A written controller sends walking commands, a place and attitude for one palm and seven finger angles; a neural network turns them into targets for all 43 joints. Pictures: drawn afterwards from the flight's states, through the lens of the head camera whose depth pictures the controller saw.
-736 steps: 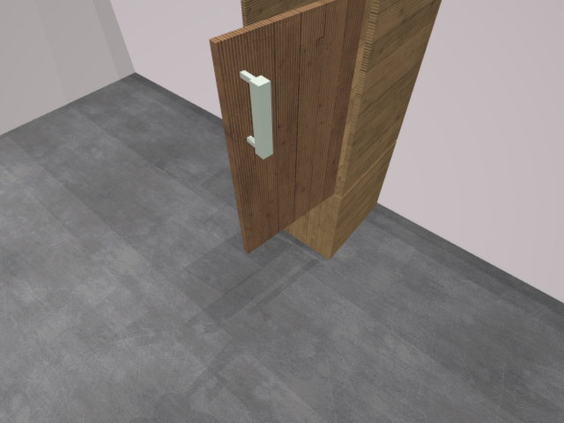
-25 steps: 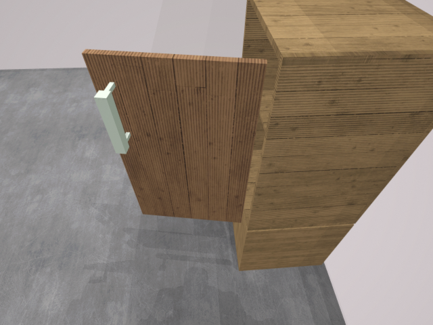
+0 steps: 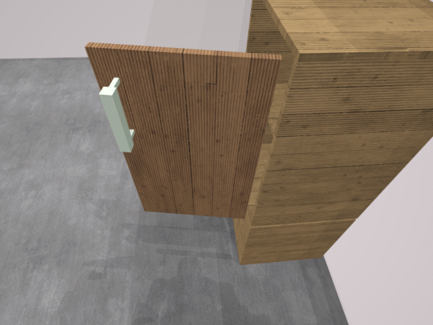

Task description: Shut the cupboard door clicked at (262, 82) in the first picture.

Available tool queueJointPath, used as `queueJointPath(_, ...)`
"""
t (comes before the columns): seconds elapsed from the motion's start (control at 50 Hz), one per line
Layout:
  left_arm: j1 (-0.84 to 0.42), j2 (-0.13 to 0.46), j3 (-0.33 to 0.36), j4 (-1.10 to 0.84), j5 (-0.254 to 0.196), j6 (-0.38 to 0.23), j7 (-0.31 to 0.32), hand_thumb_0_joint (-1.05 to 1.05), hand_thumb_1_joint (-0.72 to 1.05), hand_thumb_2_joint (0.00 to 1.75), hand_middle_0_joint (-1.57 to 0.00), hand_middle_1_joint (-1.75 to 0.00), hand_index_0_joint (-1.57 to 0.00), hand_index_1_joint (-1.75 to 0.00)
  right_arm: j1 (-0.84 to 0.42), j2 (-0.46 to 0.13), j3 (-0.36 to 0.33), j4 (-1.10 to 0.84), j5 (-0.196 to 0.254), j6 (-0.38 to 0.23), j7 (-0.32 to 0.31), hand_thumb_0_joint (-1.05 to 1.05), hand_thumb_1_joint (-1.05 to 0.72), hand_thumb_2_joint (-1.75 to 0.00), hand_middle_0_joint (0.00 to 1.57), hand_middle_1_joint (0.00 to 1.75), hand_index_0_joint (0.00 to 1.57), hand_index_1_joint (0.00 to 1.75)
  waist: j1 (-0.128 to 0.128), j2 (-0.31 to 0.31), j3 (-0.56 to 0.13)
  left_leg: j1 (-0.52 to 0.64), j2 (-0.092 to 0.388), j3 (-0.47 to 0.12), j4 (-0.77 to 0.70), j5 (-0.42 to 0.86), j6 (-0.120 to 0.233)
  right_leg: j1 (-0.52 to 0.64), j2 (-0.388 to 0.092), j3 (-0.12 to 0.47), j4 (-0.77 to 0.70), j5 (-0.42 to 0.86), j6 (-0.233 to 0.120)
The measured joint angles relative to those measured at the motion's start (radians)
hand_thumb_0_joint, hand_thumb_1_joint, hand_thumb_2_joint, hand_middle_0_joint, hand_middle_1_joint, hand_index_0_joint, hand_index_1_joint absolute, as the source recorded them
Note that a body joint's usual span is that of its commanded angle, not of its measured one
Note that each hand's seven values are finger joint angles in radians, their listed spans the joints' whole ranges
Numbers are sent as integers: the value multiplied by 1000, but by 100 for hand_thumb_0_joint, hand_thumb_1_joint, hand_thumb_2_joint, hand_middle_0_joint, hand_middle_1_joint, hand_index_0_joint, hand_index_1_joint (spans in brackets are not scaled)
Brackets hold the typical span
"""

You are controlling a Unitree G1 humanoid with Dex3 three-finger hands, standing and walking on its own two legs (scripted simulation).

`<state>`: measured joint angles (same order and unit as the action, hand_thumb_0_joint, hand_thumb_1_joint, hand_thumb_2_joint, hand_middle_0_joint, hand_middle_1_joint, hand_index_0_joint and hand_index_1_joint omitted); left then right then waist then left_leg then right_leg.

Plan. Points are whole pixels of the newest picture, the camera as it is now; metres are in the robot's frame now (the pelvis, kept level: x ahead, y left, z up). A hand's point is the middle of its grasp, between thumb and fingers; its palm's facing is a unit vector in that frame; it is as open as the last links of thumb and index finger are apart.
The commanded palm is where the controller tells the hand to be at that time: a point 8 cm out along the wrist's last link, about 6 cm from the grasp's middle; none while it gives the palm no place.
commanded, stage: come to a stop and stand still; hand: left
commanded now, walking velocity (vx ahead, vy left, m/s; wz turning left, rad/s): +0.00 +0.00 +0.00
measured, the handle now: (121, 116) +0.49 +0.23 +0.11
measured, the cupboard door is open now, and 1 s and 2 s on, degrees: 80 80 80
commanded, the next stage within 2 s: look again from close up in 0.48 s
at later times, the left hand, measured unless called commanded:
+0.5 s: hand out of the picture +0.03 +0.25 -0.17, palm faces -0.01 -0.96 -0.29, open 7.4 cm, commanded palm none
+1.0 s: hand out of the picture +0.05 +0.22 -0.17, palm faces -0.02 -0.96 -0.28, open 7.4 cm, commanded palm none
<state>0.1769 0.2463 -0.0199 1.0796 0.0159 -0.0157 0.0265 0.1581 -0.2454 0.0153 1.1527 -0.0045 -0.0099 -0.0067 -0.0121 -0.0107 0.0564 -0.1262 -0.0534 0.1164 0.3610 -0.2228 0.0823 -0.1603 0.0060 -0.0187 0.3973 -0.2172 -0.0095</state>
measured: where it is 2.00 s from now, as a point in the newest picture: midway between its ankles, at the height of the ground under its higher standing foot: outside the picture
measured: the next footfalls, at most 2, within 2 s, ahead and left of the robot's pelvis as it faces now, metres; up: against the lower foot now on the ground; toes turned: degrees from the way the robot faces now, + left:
none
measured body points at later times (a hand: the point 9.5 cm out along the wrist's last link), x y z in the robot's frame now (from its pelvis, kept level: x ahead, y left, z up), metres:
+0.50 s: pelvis +0.00 +0.02 +0.00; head +0.02 +0.03 +0.45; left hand +0.03 +0.30 -0.15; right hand +0.07 -0.25 -0.14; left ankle -0.01 +0.06 -0.74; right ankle +0.00 -0.11 -0.74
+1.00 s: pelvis +0.01 +0.00 +0.00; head +0.02 +0.01 +0.45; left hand +0.05 +0.27 -0.15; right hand +0.06 -0.27 -0.14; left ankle -0.01 +0.06 -0.74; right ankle +0.00 -0.11 -0.74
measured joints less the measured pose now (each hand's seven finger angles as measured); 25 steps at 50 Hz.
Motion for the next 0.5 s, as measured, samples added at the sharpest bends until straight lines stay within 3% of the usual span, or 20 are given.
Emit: queueJointPath(0.5,25,34,13,27,2,24,1,0,90,89,-20,-30,-20,-30,-28,-29,-11,-23,3,7,-5,1,-91,-90,20,30,21,30,20,-7,6,42,-44,-1,-54,20,28,21,-42,4,0,-7,36)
